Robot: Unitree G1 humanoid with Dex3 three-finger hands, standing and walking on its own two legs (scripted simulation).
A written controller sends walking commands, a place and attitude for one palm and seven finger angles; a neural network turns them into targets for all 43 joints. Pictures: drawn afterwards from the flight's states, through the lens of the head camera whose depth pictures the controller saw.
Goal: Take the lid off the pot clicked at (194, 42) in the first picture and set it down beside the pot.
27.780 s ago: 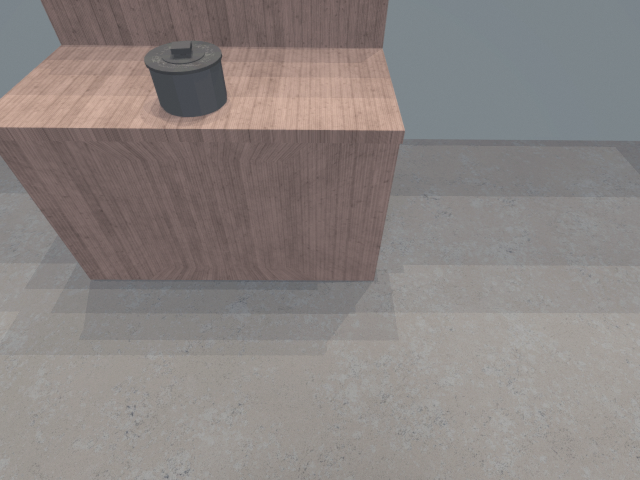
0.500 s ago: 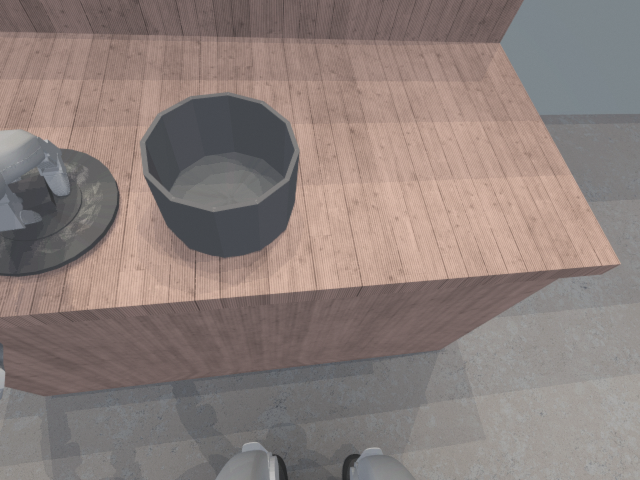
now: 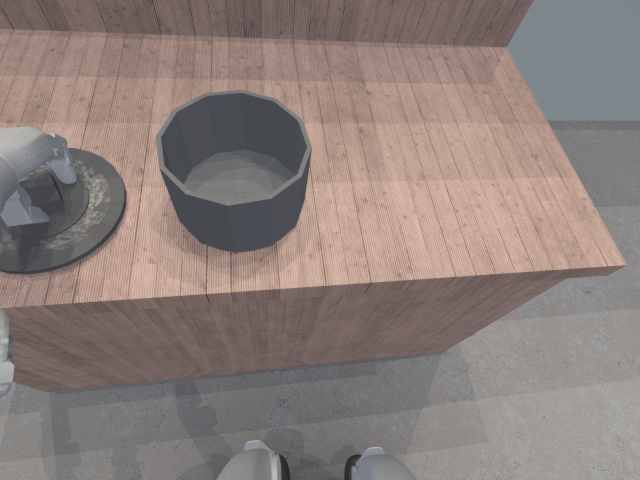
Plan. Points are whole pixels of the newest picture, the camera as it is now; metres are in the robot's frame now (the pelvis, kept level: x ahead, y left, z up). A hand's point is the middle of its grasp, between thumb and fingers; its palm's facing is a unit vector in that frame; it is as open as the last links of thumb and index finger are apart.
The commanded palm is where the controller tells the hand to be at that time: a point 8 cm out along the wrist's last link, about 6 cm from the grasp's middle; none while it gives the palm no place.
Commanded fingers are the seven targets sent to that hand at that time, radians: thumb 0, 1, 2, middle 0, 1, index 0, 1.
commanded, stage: open the fingers wide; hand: left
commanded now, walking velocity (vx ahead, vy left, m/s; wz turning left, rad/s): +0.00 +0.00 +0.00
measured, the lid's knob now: (37, 195) +0.47 +0.35 +0.01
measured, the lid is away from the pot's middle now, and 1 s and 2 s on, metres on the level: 0.25 0.25 0.25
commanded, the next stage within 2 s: raise the empty hand in 0.46 s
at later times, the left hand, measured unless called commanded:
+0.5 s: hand (25, 199) +0.45 +0.35 +0.03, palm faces -0.46 -0.11 -0.88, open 11.0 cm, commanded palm +0.48 +0.32 +0.08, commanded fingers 0.00 0.01 0.60 -0.33 -0.89 -0.33 -0.89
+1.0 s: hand (8, 176) +0.44 +0.34 +0.08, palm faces -0.41 -0.10 -0.91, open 11.0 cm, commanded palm +0.48 +0.32 +0.13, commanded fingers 0.00 0.01 0.59 -0.33 -0.90 -0.33 -0.90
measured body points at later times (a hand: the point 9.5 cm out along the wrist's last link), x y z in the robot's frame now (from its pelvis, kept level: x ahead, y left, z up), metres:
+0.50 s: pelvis +0.00 +0.00 +0.00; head +0.11 +0.04 +0.44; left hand +0.47 +0.35 +0.08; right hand +0.01 -0.28 -0.10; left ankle +0.03 +0.03 -0.70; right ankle +0.01 -0.18 -0.70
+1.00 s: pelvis +0.01 +0.00 +0.01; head +0.09 +0.03 +0.46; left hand +0.46 +0.34 +0.13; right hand +0.03 -0.28 -0.10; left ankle +0.03 +0.03 -0.70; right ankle +0.01 -0.18 -0.70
